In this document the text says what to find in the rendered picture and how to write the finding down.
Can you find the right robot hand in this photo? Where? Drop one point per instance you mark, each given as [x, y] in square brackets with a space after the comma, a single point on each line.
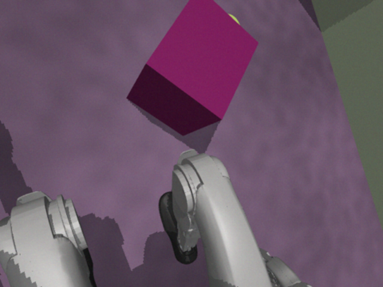
[281, 275]

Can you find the right robot foot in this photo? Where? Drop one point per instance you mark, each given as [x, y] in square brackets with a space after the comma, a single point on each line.
[170, 226]

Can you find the left robot foot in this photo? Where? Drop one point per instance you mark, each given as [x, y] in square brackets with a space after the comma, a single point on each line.
[90, 266]

